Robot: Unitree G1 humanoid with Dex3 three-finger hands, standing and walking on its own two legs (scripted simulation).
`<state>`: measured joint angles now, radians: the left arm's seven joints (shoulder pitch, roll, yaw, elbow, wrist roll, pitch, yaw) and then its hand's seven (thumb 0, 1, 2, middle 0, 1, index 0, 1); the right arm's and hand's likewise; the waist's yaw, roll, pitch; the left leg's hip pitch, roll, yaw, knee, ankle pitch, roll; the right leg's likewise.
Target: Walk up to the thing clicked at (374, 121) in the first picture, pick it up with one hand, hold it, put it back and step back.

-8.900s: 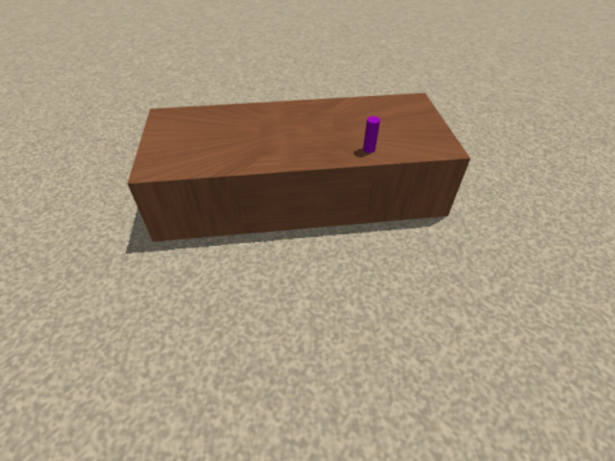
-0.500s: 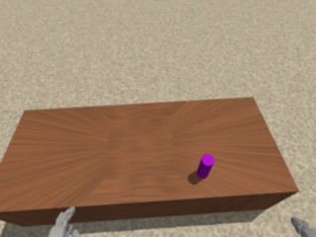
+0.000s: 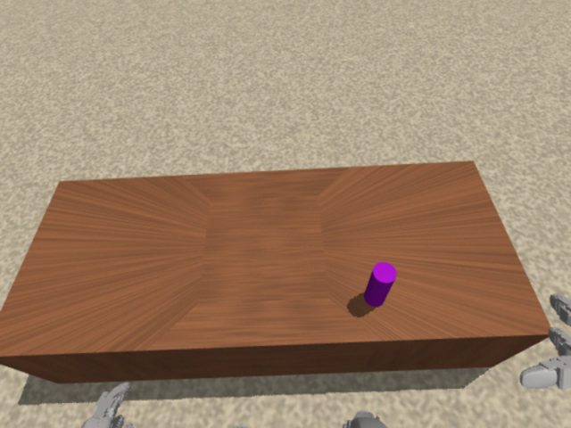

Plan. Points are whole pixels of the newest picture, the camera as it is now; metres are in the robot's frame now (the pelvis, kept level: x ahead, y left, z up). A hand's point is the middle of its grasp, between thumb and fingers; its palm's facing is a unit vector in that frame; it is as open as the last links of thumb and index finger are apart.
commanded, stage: go down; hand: right
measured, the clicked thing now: (379, 285) +0.47 -0.17 -0.32
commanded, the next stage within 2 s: approach in 1.34 s
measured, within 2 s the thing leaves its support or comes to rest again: neither
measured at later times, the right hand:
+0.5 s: hand (549, 298) +0.33 -0.35 -0.04, palm faces +0.14 +0.98 -0.16, open 17.2 cm
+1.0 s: hand (554, 279) +0.36 -0.37 -0.03, palm faces +0.13 +0.98 -0.13, open 17.0 cm
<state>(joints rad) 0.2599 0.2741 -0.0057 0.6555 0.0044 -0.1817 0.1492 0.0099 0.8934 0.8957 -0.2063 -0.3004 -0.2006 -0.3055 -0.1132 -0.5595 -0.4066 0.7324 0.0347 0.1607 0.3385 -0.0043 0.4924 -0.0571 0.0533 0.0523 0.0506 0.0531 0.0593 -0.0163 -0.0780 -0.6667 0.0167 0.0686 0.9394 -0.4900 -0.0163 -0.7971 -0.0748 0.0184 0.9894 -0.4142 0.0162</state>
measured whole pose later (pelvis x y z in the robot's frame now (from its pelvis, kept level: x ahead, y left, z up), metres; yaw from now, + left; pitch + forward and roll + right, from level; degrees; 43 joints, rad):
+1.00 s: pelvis -0.01 -0.01 -0.02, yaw +2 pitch +20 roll +4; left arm 0.28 0.30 -0.04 0.66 0.01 -0.08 0.04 0.01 0.90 0.90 -0.20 -0.30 -0.20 -0.31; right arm -0.50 -0.78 -0.59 1.17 0.04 -0.22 0.52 -0.01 0.43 -0.08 0.06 0.05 0.05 0.05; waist 0.09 0.02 -0.08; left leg -0.89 0.00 0.06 1.05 -0.51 -0.02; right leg -1.02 -0.09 0.02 1.11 -0.45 0.01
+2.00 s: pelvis -0.06 -0.01 -0.24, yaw +8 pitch +34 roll +8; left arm 0.12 0.29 -0.09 0.64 0.09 -0.12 0.00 0.01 0.89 0.91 -0.19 -0.29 -0.18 -0.30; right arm -0.72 -0.74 -0.74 1.15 0.21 -0.59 0.65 -0.01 0.50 -0.04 0.07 0.04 0.06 0.04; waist 0.13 0.03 -0.15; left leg -1.75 -0.02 0.07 1.91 -0.74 -0.03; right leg -1.91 -0.11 0.11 1.94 -0.64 0.00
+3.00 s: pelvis -0.08 +0.01 -0.32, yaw +9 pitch +34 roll +4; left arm 0.10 0.28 -0.03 0.65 0.09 0.01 -0.03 0.00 0.90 0.89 -0.20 -0.30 -0.20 -0.30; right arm -0.75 -0.51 -0.55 0.92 0.13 -0.46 0.27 -0.01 0.45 -0.05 0.06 0.04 0.05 0.04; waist 0.11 0.01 -0.13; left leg -2.03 -0.06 0.07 2.17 -0.74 0.01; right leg -2.15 -0.13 0.14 2.16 -0.62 0.05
